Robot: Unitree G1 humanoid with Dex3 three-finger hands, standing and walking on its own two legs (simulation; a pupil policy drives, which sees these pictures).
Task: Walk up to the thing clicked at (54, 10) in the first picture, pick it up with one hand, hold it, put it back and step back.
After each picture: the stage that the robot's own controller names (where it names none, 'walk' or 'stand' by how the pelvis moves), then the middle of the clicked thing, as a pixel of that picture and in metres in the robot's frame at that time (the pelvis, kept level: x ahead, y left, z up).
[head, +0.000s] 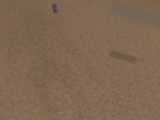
stand; (54, 8) +2.18 +0.45 -0.72
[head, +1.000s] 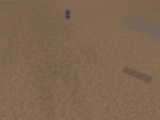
walk; (67, 14) +2.04 +0.22 -0.70
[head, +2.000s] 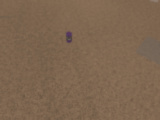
walk; (69, 37) +1.39 +0.15 -0.72
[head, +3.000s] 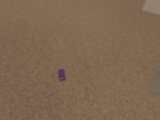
walk; (61, 75) +0.85 +0.20 -0.71
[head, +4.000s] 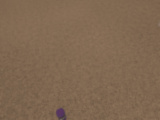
walk; (61, 115) +0.50 +0.25 -0.70
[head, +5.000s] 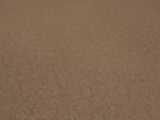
stand; out of the picture +0.31 +0.18 -0.70
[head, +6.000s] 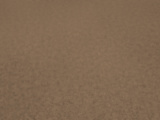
stand; out of the picture +0.29 +0.20 -0.73
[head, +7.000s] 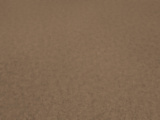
stand; out of the picture +0.30 +0.21 -0.73
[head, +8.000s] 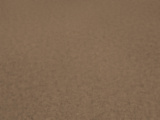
stand; out of the picture +0.29 +0.22 -0.73
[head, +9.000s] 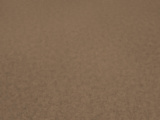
stand; out of the picture +0.28 +0.22 -0.73
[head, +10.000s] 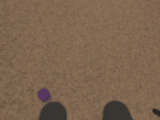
go down; (44, 95) +0.35 +0.20 -0.49
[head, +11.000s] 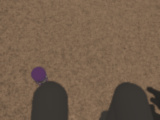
go down; (40, 76) +0.39 +0.21 -0.33
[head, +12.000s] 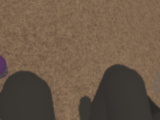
close in; out of the picture +0.37 +0.25 -0.24
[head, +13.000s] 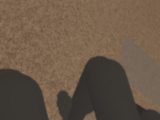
close; out of the picture +0.37 +0.26 -0.22
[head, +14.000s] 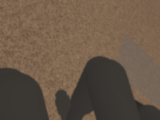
lift; out of the picture +0.36 +0.26 -0.22
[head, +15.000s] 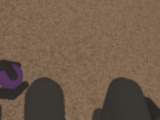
lift; (11, 80) +0.31 +0.25 -0.08
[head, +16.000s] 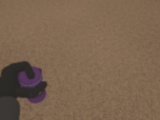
hold; (33, 85) +0.32 +0.18 +0.05
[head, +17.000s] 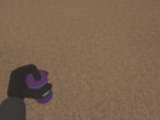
hold; (40, 87) +0.33 +0.17 +0.01
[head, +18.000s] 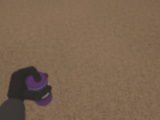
hold; (40, 89) +0.33 +0.17 +0.00
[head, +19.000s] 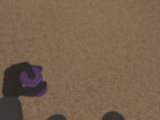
crouch; (35, 82) +0.35 +0.18 -0.06
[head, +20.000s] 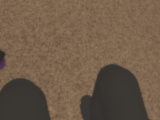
lower; out of the picture +0.42 +0.24 -0.16
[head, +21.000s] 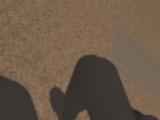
lower; out of the picture +0.40 +0.27 -0.23
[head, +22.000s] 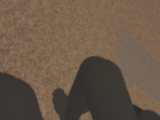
lower; out of the picture +0.39 +0.27 -0.23
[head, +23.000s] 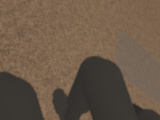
lower; out of the picture +0.39 +0.27 -0.22
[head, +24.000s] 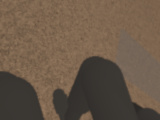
lower; out of the picture +0.39 +0.27 -0.22
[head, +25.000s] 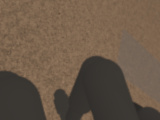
open; out of the picture +0.38 +0.25 -0.23
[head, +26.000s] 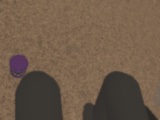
stand; (18, 67) +0.39 +0.22 -0.26
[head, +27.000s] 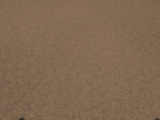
stand; out of the picture +0.32 +0.17 -0.64
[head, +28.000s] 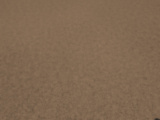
stand; out of the picture +0.33 +0.18 -0.67
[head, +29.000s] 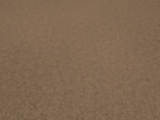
stand; out of the picture +0.33 +0.18 -0.68
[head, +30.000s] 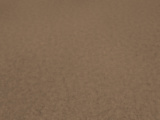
walk; out of the picture +0.35 +0.18 -0.72
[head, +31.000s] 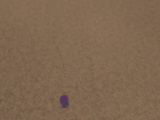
walk; (64, 101) +0.48 +0.14 -0.69
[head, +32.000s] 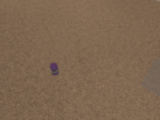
walk; (54, 69) +0.77 +0.25 -0.70
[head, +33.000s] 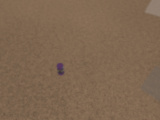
stand; (60, 69) +0.93 +0.22 -0.71
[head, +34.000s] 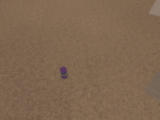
stand; (63, 72) +0.93 +0.23 -0.73
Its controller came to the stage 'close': yes
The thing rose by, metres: 0.71
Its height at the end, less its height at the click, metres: +0.00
